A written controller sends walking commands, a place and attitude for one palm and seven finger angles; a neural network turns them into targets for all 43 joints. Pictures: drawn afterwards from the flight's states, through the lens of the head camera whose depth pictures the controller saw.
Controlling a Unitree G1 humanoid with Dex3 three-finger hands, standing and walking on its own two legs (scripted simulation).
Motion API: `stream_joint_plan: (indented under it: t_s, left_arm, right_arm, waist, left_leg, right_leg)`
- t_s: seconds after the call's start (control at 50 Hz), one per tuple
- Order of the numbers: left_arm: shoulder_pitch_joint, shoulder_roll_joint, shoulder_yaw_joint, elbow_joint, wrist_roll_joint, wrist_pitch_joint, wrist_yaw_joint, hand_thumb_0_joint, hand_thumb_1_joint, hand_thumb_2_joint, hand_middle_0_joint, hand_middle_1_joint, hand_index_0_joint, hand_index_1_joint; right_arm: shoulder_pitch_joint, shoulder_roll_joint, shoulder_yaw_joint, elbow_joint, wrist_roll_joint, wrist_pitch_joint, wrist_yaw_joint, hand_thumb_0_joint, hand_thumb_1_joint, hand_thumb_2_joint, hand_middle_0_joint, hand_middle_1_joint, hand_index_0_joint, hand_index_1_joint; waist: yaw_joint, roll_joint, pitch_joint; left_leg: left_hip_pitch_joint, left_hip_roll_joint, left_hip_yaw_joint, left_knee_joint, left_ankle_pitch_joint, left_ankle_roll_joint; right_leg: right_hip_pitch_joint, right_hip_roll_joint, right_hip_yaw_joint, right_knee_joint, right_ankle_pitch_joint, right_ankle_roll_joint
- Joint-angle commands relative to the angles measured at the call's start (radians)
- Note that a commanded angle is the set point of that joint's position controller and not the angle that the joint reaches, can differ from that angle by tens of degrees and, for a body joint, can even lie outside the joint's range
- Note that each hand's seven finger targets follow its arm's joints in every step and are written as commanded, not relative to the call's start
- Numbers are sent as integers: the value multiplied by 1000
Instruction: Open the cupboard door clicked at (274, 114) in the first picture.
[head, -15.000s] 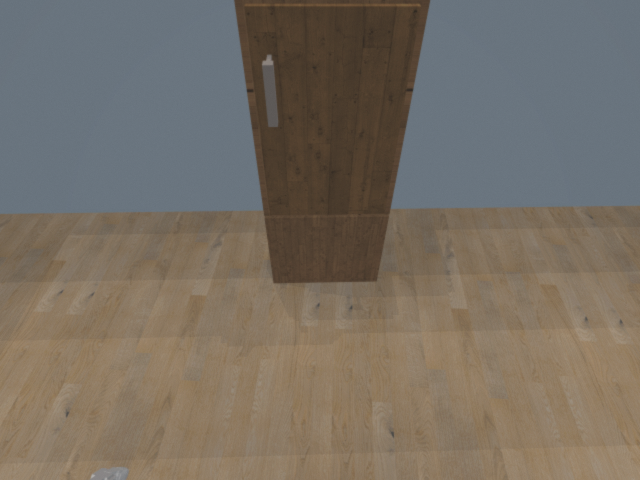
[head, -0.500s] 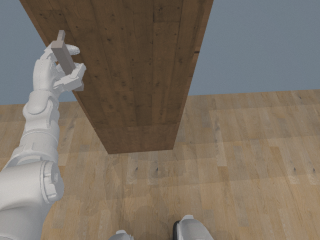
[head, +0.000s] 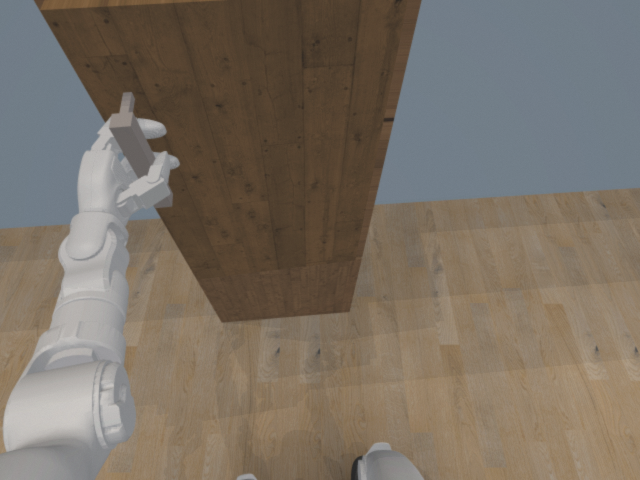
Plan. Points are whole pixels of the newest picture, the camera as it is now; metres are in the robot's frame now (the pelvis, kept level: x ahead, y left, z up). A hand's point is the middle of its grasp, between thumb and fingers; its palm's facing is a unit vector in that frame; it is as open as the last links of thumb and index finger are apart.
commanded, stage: pull the door open along its arc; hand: left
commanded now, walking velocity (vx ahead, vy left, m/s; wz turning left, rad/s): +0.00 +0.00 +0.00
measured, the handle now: (146, 153) +0.52 +0.20 +0.08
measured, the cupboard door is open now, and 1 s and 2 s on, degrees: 3 39 40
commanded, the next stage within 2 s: open thumb and fingers to let go in 0.72 s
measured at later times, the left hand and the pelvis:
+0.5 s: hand (225, 283) +0.32 +0.09 +0.10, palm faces +0.38 -0.92 +0.04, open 6.2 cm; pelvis +0.02 -0.01 +0.02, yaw +2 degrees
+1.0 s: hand (247, 301) +0.30 +0.06 +0.10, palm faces +0.43 -0.90 -0.04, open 6.5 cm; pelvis +0.01 -0.04 +0.01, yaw +5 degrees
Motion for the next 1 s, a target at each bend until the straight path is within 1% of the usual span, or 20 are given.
stream_joint_plan:
  t_s: [0.0,0.12,0.14,0.18,0.2,0.22,0.24,0.3,0.36,0.38,0.42,0.46,0.48,0.54,0.6,0.64,0.68,0.8,0.86,0.98]
  left_arm:
    - [-119,193,18,-351,-46,-54,-15,0,900,900,-400,-1350,-400,-1350]
    - [179,66,-50,-605,-81,-11,10,0,900,900,-400,-1350,-400,-1350]
    - [182,25,-9,-682,-113,-7,85,0,900,900,-400,-1350,-400,-1350]
    - [246,-67,-61,-754,-96,11,207,0,900,900,-400,-1350,-400,-1350]
    - [287,-126,-120,-759,-68,25,252,0,900,900,-400,-1350,-400,-1350]
    - [296,-147,-121,-814,-50,28,319,0,900,900,-400,-1350,-400,-1350]
    - [317,-194,-173,-884,-19,29,371,0,900,900,-400,-1350,-400,-1350]
    - [436,-306,-283,-996,55,52,509,0,900,900,-400,-1350,-400,-1350]
    - [535,-402,-378,-1115,127,92,645,0,900,900,-400,-1350,-400,-1350]
    - [563,-414,-404,-1135,157,109,684,0,900,900,-400,-1350,-400,-1350]
    - [635,-457,-455,-1209,196,146,750,0,900,900,-400,-1350,-400,-1350]
    - [716,-493,-523,-1258,239,180,776,0,900,900,-400,-1350,-400,-1350]
    - [762,-496,-543,-1266,257,194,782,0,900,900,-400,-1350,-400,-1350]
    - [834,-556,-606,-1329,231,223,775,0,900,900,-400,-1350,-400,-1350]
    - [1004,-598,-648,-1373,200,248,753,0,900,900,-400,-1350,-400,-1350]
    - [1061,-619,-687,-1448,199,261,745,0,900,900,-400,-1350,-400,-1350]
    - [991,-635,-708,-1444,207,280,758,0,900,900,-400,-1350,-400,-1350]
    - [710,-556,-610,-1319,230,279,818,0,900,900,-400,-1350,-400,-1350]
    - [702,-575,-623,-1273,226,263,805,0,690,810,-385,-1327,-385,-1327]
    - [683,-563,-633,-1246,234,222,757,0,270,630,-355,-1283,-355,-1283]
  right_arm:
    - [48,-140,-60,-132,9,-37,-5,0,-900,-900,200,300,200,300]
    - [-30,-118,-59,-175,22,-60,3,0,-900,-900,200,300,200,300]
    - [-59,-102,-60,-178,23,-66,5,0,-900,-900,200,300,200,300]
    - [-101,-89,-58,-180,21,-83,11,0,-900,-900,200,300,200,300]
    - [-111,-85,-56,-172,17,-89,14,0,-900,-900,200,300,200,300]
    - [-124,-78,-58,-170,12,-92,17,0,-900,-900,200,300,200,300]
    - [-138,-68,-58,-172,2,-97,22,0,-900,-900,200,300,200,300]
    - [-176,-48,-55,-178,-18,-100,29,0,-900,-900,200,300,200,300]
    - [-224,-26,-49,-188,-40,-86,29,0,-900,-900,200,300,200,300]
    - [-234,-25,-51,-192,-46,-78,24,0,-900,-900,200,300,200,300]
    - [-266,-11,-48,-204,-57,-63,18,0,-900,-900,200,300,200,300]
    - [-285,1,-45,-211,-65,-45,12,0,-900,-900,200,300,200,300]
    - [-289,2,-44,-214,-68,-35,7,0,-900,-900,200,300,200,300]
    - [-343,19,-32,-224,-61,-13,5,0,-900,-900,200,300,200,300]
    - [-373,31,-22,-232,-51,0,15,0,-900,-900,200,300,200,300]
    - [-381,35,-19,-243,-48,7,28,0,-900,-900,200,300,200,300]
    - [-380,33,-18,-239,-49,5,32,0,-900,-900,200,300,200,300]
    - [-373,23,-22,-198,-62,-6,-4,0,-900,-900,200,300,200,300]
    - [-360,21,-24,-195,-63,-18,-17,0,-900,-900,200,300,200,300]
    - [-333,11,-33,-190,-64,-44,-26,0,-900,-900,200,300,200,300]
  waist:
    - [81,-1,-458]
    - [112,-24,-382]
    - [140,-39,-371]
    - [137,-64,-304]
    - [122,-64,-261]
    - [134,-68,-269]
    - [135,-21,-289]
    - [139,-72,-275]
    - [148,-63,-262]
    - [141,-104,-253]
    - [150,-99,-252]
    - [148,-96,-231]
    - [145,-130,-219]
    - [151,-96,-189]
    - [168,-73,-181]
    - [164,-60,-179]
    - [141,-85,-164]
    - [127,-101,-163]
    - [131,-141,-192]
    - [125,-140,-200]
  left_leg:
    - [59,-61,-23,-125,446,32]
    - [96,-60,-13,-170,454,29]
    - [113,-66,-16,-177,426,15]
    - [130,-67,-20,-193,374,10]
    - [141,-66,-20,-203,348,8]
    - [152,-65,-24,-205,357,5]
    - [184,-67,-18,-204,380,3]
    - [209,-62,-23,-209,408,1]
    - [229,-63,-24,-212,403,0]
    - [230,-61,-30,-210,390,3]
    - [238,-64,-28,-209,383,3]
    - [247,-64,-27,-202,385,5]
    - [245,-62,-36,-199,380,6]
    - [260,-69,-36,-193,362,6]
    - [266,-69,-35,-185,380,2]
    - [276,-68,-38,-167,410,2]
    - [266,-67,-52,-147,408,1]
    - [227,-87,-64,-122,324,2]
    - [228,-92,-63,-131,303,7]
    - [229,-87,-63,-144,295,13]
  right_leg:
    - [507,42,28,-23,468,-35]
    - [549,34,19,-53,484,-35]
    - [533,41,1,-76,441,-30]
    - [502,43,-14,-106,358,-26]
    - [481,42,-19,-111,330,-22]
    - [482,40,-25,-111,319,-22]
    - [490,36,-24,-110,329,-23]
    - [516,29,-32,-112,346,-26]
    - [530,21,-31,-116,336,-29]
    - [535,20,-29,-124,325,-29]
    - [554,13,-22,-127,334,-31]
    - [557,10,-19,-131,350,-34]
    - [562,10,-17,-136,353,-35]
    - [569,14,-20,-146,347,-38]
    - [593,14,-27,-139,394,-42]
    - [599,12,-28,-127,447,-45]
    - [575,10,-29,-117,467,-41]
    - [506,1,2,-120,362,-29]
    - [519,-6,17,-140,321,-20]
    - [526,-15,29,-151,305,-17]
